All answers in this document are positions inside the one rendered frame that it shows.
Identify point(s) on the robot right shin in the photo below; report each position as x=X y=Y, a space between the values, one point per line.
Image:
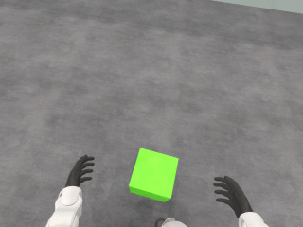
x=168 y=220

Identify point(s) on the left robot forearm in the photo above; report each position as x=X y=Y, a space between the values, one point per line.
x=68 y=208

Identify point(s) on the carton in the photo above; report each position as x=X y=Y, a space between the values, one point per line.
x=153 y=176

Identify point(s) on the right robot forearm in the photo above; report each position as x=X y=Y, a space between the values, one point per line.
x=251 y=219

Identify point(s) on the right robot hand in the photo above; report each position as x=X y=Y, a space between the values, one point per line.
x=236 y=198

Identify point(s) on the left robot hand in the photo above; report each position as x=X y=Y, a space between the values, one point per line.
x=74 y=178

